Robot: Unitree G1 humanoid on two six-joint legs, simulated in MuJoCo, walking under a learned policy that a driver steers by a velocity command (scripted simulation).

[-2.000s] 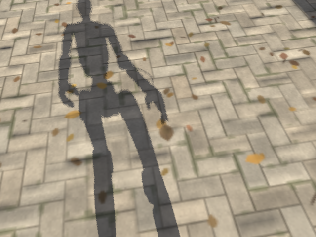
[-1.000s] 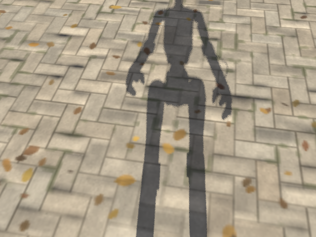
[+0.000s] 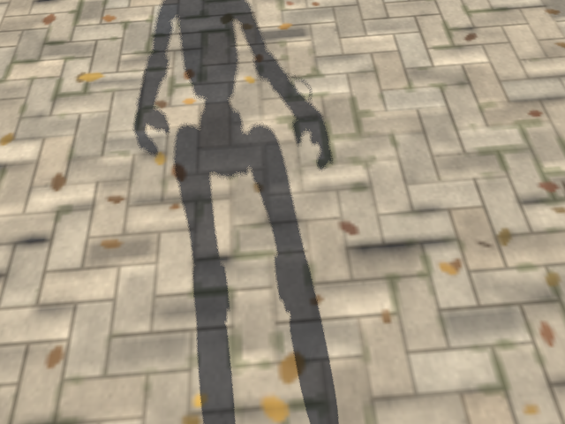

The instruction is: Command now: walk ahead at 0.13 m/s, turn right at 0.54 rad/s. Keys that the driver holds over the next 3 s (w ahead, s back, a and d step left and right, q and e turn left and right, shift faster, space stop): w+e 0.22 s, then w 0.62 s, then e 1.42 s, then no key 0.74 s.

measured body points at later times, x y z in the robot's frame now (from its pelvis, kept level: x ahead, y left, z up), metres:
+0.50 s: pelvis +0.14 +0.04 +0.01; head +0.15 +0.06 +0.46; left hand +0.34 +0.27 -0.10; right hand +0.14 -0.25 -0.10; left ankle +0.14 +0.15 -0.73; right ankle +0.12 -0.10 -0.66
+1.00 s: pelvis +0.37 -0.07 +0.01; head +0.40 -0.09 +0.46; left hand +0.57 +0.15 -0.09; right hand +0.38 -0.37 -0.11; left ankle +0.38 +0.08 -0.65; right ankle +0.39 -0.17 -0.73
